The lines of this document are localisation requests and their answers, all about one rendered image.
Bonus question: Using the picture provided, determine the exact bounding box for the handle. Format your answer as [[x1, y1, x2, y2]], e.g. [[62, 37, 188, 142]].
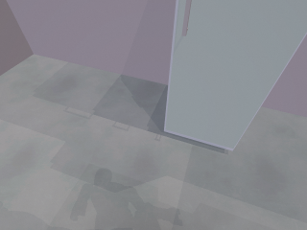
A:
[[181, 0, 192, 36]]

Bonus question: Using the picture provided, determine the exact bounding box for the fridge door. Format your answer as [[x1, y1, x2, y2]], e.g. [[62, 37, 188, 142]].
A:
[[165, 0, 307, 149]]

